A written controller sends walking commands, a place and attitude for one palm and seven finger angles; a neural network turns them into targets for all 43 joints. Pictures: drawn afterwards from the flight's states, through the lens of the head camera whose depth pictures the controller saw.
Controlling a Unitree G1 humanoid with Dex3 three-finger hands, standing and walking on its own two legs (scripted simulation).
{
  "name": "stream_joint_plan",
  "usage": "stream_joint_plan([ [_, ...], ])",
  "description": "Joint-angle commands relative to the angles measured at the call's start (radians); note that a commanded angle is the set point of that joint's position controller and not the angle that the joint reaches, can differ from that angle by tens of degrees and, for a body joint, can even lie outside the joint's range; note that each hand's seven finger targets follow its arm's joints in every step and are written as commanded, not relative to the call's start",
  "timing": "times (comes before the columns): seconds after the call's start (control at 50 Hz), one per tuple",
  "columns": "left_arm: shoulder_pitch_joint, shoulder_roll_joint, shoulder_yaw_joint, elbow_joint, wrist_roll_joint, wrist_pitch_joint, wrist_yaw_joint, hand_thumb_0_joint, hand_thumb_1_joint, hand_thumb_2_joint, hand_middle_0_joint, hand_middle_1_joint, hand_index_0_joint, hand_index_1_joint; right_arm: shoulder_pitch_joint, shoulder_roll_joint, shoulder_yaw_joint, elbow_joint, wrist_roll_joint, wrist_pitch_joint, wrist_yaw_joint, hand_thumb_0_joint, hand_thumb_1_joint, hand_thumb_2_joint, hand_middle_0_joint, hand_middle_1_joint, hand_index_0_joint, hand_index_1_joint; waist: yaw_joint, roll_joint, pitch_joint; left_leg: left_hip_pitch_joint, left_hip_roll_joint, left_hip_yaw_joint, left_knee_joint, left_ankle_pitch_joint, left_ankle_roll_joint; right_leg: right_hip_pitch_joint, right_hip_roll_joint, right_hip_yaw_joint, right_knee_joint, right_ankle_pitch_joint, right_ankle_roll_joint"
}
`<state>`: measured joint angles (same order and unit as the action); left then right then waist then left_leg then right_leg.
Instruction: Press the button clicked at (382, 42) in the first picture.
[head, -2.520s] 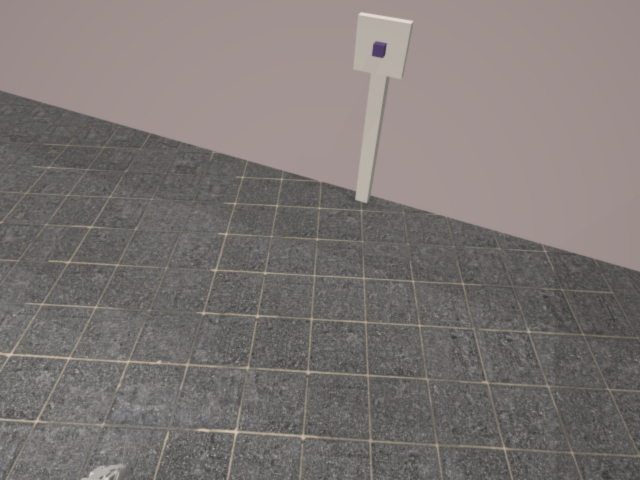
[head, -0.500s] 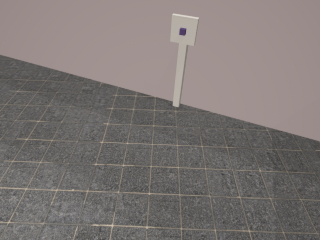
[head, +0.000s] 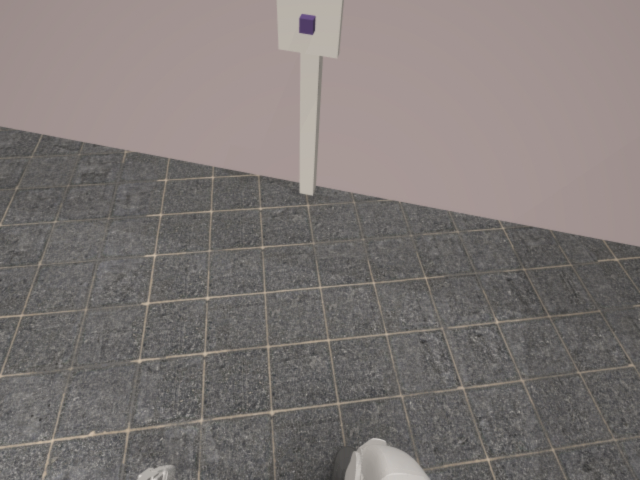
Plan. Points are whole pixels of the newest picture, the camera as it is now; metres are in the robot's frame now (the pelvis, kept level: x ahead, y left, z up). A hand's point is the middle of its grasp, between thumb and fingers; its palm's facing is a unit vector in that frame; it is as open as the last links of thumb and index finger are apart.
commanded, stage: walk to a spot facing it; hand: left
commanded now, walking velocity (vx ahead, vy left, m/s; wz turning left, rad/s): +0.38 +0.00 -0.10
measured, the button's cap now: (307, 23) +1.21 +0.06 -0.03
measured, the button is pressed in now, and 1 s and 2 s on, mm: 0 0 0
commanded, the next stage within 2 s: take the last steps up to it in 0.62 s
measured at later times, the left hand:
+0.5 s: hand (183, 449) +0.18 +0.20 -0.18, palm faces +0.08 -0.99 -0.12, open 7.4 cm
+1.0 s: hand (251, 231) +0.57 +0.15 -0.15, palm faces -0.18 -0.96 -0.23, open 7.4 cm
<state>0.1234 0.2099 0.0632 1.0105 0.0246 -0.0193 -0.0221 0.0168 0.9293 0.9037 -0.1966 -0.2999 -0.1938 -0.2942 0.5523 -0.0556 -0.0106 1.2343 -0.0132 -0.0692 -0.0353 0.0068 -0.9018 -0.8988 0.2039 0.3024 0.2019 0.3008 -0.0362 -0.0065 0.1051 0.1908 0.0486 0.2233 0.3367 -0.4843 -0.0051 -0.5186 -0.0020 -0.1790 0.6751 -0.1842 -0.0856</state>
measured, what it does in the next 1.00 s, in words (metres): walks ahead: right foot, then left foot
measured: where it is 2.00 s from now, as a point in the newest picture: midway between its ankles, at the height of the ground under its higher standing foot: (330, 310)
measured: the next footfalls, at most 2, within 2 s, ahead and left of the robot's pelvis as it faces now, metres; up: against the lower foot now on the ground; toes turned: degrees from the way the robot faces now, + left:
right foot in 0.04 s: +0.17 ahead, -0.08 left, +0.00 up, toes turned -8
left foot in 0.46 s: +0.35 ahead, +0.15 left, +0.00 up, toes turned +9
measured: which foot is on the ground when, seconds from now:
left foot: down 0.00-0.02, up 0.04-0.44, down 0.46-0.90, up 0.92-1.00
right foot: up 0.00-0.02, down 0.04-0.48, up 0.50-0.88, down 0.90-1.00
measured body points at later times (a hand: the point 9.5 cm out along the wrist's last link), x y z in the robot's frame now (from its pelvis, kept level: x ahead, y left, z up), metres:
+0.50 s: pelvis +0.24 +0.04 +0.00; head +0.26 +0.06 +0.45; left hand +0.18 +0.25 -0.16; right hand +0.35 -0.20 -0.12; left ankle +0.31 +0.14 -0.72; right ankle +0.14 -0.07 -0.70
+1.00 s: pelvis +0.43 -0.02 +0.00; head +0.46 -0.04 +0.45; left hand +0.58 +0.20 -0.13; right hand +0.34 -0.23 -0.16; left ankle +0.36 +0.13 -0.63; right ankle +0.47 -0.11 -0.72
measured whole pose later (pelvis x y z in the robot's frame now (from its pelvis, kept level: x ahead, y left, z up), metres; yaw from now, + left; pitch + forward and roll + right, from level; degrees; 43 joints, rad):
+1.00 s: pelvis +0.43 -0.02 +0.00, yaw -12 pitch -1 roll +0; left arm 0.14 0.18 0.06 1.00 0.02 -0.06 -0.01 0.00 0.91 0.90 -0.20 -0.30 -0.20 -0.29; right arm 0.34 -0.17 -0.06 1.14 -0.01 0.00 0.00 0.01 -0.91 -0.90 0.20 0.30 0.20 0.30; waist -0.03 0.03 0.08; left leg -0.34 0.13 0.10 1.18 -0.46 -0.02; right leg -0.36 -0.03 -0.17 0.64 -0.26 -0.07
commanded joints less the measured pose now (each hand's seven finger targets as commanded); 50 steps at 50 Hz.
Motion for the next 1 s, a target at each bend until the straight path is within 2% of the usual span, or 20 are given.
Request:
stream_joint_plan([
  [0.0, 0.44, 0.151, 0.039, 0.076, 0.015, -0.034, 0.023, 0.0, 0.9, 0.9, -0.2, -0.3, -0.2, -0.3, -0.013, -0.167, -0.034, -0.069, 0.016, -0.019, 0.006, 0.0, -0.9, -0.9, 0.2, 0.3, 0.2, 0.3, 0.222, -0.034, -0.181, -0.531, 0.114, -0.024, 0.743, 0.664, 0.044, 0.694, -0.187, 0.273, -0.16, -0.006, -0.125],
  [0.02, 0.484, 0.214, 0.051, 0.084, -0.001, -0.035, 0.029, 0.0, 0.9, 0.9, -0.2, -0.3, -0.2, -0.3, -0.006, -0.118, -0.032, -0.102, 0.022, -0.024, 0.004, 0.0, -0.9, -0.9, 0.2, 0.3, 0.2, 0.3, 0.185, -0.173, -0.264, -0.737, -0.027, -0.088, 1.096, -0.048, 0.024, 0.767, -0.438, 0.716, -0.303, 0.084, -0.244],
  [0.04, 0.404, 0.221, 0.058, 0.056, -0.015, -0.034, 0.032, 0.0, 0.9, 0.9, -0.2, -0.3, -0.2, -0.3, -0.078, -0.138, -0.039, -0.131, 0.019, -0.015, 0.011, 0.0, -0.9, -0.9, 0.2, 0.3, 0.2, 0.3, 0.175, -0.112, -0.239, -0.789, 0.025, -0.215, 1.179, -0.014, 0.044, 0.669, -0.458, 0.753, -0.41, -0.124, -0.255],
  [0.08, 0.212, 0.113, 0.024, 0.009, -0.01, -0.036, 0.045, 0.0, 0.9, 0.9, -0.2, -0.3, -0.2, -0.3, -0.165, -0.138, -0.045, -0.155, -0.003, 0.002, 0.021, 0.0, -0.9, -0.9, 0.2, 0.3, 0.2, 0.3, 0.087, 0.023, -0.04, -0.791, 0.119, -0.246, 1.099, 0.122, 0.041, 0.326, -0.391, 0.561, -0.457, -0.261, -0.175],
  [0.16, 0.151, 0.058, 0.001, 0.011, 0.007, -0.057, 0.044, 0.0, 0.9, 0.9, -0.2, -0.3, -0.2, -0.3, -0.088, -0.086, -0.042, -0.148, -0.013, 0.046, 0.032, 0.0, -0.9, -0.9, 0.2, 0.3, 0.2, 0.3, -0.017, -0.02, -0.019, -0.65, 0.142, -0.198, 0.836, 0.16, -0.001, 0.087, -0.275, 0.299, -0.498, -0.14, -0.104],
  [0.24, 0.191, 0.072, 0.003, 0.027, 0.0, -0.064, 0.028, 0.0, 0.9, 0.9, -0.2, -0.3, -0.2, -0.3, -0.213, -0.095, -0.043, -0.207, -0.013, 0.045, 0.052, 0.0, -0.9, -0.9, 0.2, 0.3, 0.2, 0.3, 0.009, -0.078, 0.006, -0.67, 0.123, -0.14, 0.579, 0.279, -0.027, 0.135, -0.211, 0.227, -0.517, -0.116, -0.087],
  [0.34, 0.274, 0.091, 0.008, 0.055, 0.002, -0.063, 0.025, 0.0, 0.9, 0.9, -0.2, -0.3, -0.2, -0.3, -0.397, -0.13, -0.043, -0.274, -0.011, 0.016, 0.064, 0.0, -0.9, -0.9, 0.2, 0.3, 0.2, 0.3, 0.064, -0.073, 0.005, -0.664, 0.087, -0.111, 0.364, 0.273, -0.015, 0.307, -0.242, 0.254, -0.453, -0.005, -0.081],
  [0.4, 0.267, 0.103, 0.015, 0.059, -0.002, -0.056, 0.026, 0.0, 0.9, 0.9, -0.2, -0.3, -0.2, -0.3, -0.329, -0.164, -0.051, -0.254, -0.012, 0.001, 0.056, 0.0, -0.9, -0.9, 0.2, 0.3, 0.2, 0.3, 0.017, -0.02, -0.034, -0.46, 0.04, -0.058, 0.218, 0.276, -0.004, 0.316, -0.219, 0.212, -0.312, 0.124, -0.051],
  [0.42, 0.262, 0.083, 0.013, 0.057, -0.006, -0.054, 0.026, 0.0, 0.9, 0.9, -0.2, -0.3, -0.2, -0.3, -0.214, -0.204, -0.061, -0.216, -0.015, -0.006, 0.045, 0.0, -0.9, -0.9, 0.2, 0.3, 0.2, 0.3, -0.036, 0.048, -0.088, -0.267, 0.05, -0.086, 0.149, 0.286, 0.012, 0.254, -0.167, 0.166, -0.129, 0.198, -0.023],
  [0.46, 0.262, 0.01, -0.004, 0.003, -0.013, -0.058, 0.013, 0.0, 0.9, 0.9, -0.2, -0.3, -0.2, -0.3, 0.026, -0.394, -0.098, -0.165, -0.023, -0.004, 0.028, 0.0, -0.9, -0.9, 0.2, 0.3, 0.2, 0.3, -0.094, 0.361, -0.221, 0.026, 0.457, -0.617, -0.045, 0.303, 0.181, -0.09, 0.011, 0.072, 0.457, -0.387, 0.055],
  [0.52, 0.157, 0.014, 0.01, 0.007, -0.001, -0.041, 0.01, 0.0, 0.9, 0.9, -0.2, -0.3, -0.2, -0.3, -0.153, -0.25, -0.062, -0.198, -0.019, -0.008, 0.016, 0.0, -0.9, -0.9, 0.2, 0.3, 0.2, 0.3, -0.037, 0.109, -0.041, -0.24, 0.397, -0.437, -0.117, 0.211, 0.148, -0.171, -0.106, 0.183, 0.621, -0.203, 0.049],
  [0.58, 0.232, -0.026, 0.01, 0.03, 0.005, -0.008, 0.005, 0.0, 0.9, 0.9, -0.2, -0.3, -0.2, -0.3, -0.213, -0.198, -0.047, -0.198, -0.014, -0.025, 0.008, 0.0, -0.9, -0.9, 0.2, 0.3, 0.2, 0.3, 0.037, 0.102, -0.059, -0.32, 0.32, -0.194, -0.111, 0.433, 0.103, -0.085, -0.122, 0.173, 0.555, -0.106, 0.073],
  [0.72, 0.08, -0.035, 0.012, -0.055, 0.006, 0.015, -0.011, 0.0, 0.9, 0.9, -0.2, -0.3, -0.2, -0.3, -0.203, -0.236, -0.063, -0.187, -0.016, -0.012, 0.009, 0.0, -0.9, -0.9, 0.2, 0.3, 0.2, 0.3, 0.018, 0.147, -0.005, -0.296, 0.283, -0.003, -0.086, 0.608, 0.107, -0.037, -0.112, 0.063, 0.128, -0.041, 0.096],
  [0.8, 0.099, -0.011, 0.01, -0.042, 0.008, 0.001, -0.007, 0.0, 0.9, 0.9, -0.2, -0.3, -0.2, -0.3, -0.191, -0.255, -0.071, -0.168, -0.017, 0.004, 0.015, 0.0, -0.9, -0.9, 0.2, 0.3, 0.2, 0.3, 0.032, 0.158, -0.044, -0.274, 0.287, 0.015, 0.031, 0.645, 0.085, 0.127, -0.049, 0.01, -0.014, -0.009, 0.064],
  [0.84, 0.268, 0.049, 0.024, 0.016, 0.012, -0.015, 0.0, 0.0, 0.9, 0.9, -0.2, -0.3, -0.2, -0.3, -0.202, -0.25, -0.065, -0.167, -0.011, 0.009, 0.021, 0.0, -0.9, -0.9, 0.2, 0.3, 0.2, 0.3, 0.124, 0.07, -0.12, -0.362, 0.234, 0.059, 0.287, 0.667, 0.04, 0.411, -0.018, -0.008, -0.132, 0.038, 0.041],
  [0.86, 0.379, 0.143, 0.044, 0.049, 0.014, -0.03, 0.012, 0.0, 0.9, 0.9, -0.2, -0.3, -0.2, -0.3, -0.186, -0.208, -0.055, -0.173, -0.002, 0.01, 0.032, 0.0, -0.9, -0.9, 0.2, 0.3, 0.2, 0.3, 0.175, -0.139, -0.203, -0.537, 0.166, 0.078, 0.553, 0.43, 0.007, 0.607, -0.18, 0.191, -0.193, 0.061, -0.007],
  [0.88, 0.451, 0.24, 0.061, 0.068, 0.001, -0.034, 0.021, 0.0, 0.9, 0.9, -0.2, -0.3, -0.2, -0.3, -0.181, -0.152, -0.043, -0.211, 0.005, 0.009, 0.032, 0.0, -0.9, -0.9, 0.2, 0.3, 0.2, 0.3, 0.169, -0.325, -0.265, -0.756, 0.032, 0.003, 0.85, -0.11, -0.025, 0.722, -0.428, 0.585, -0.313, 0.21, -0.125],
  [0.9, 0.414, 0.248, 0.059, 0.058, -0.013, -0.033, 0.03, 0.0, 0.9, 0.9, -0.2, -0.3, -0.2, -0.3, -0.233, -0.18, -0.046, -0.223, 0.007, 0.018, 0.027, 0.0, -0.9, -0.9, 0.2, 0.3, 0.2, 0.3, 0.173, -0.266, -0.281, -0.794, 0.058, -0.145, 0.965, -0.12, -0.011, 0.666, -0.45, 0.622, -0.381, 0.141, -0.156],
  [0.96, 0.178, 0.12, 0.024, -0.001, -0.007, -0.036, 0.041, 0.0, 0.9, 0.9, -0.2, -0.3, -0.2, -0.3, -0.27, -0.173, -0.054, -0.2, -0.01, 0.027, 0.031, 0.0, -0.9, -0.9, 0.2, 0.3, 0.2, 0.3, 0.072, -0.047, -0.094, -0.779, 0.136, -0.201, 0.943, 0.118, -0.009, 0.363, -0.356, 0.395, -0.431, -0.027, -0.1],
  [0.98, 0.15, 0.092, 0.015, -0.008, -0.003, -0.041, 0.041, 0.0, 0.9, 0.9, -0.2, -0.3, -0.2, -0.3, -0.235, -0.157, -0.049, -0.184, -0.014, 0.037, 0.033, 0.0, -0.9, -0.9, 0.2, 0.3, 0.2, 0.3, 0.042, -0.065, -0.087, -0.73, 0.139, -0.188, 0.886, 0.14, -0.016, 0.292, -0.332, 0.323, -0.445, 0.007, -0.082],
])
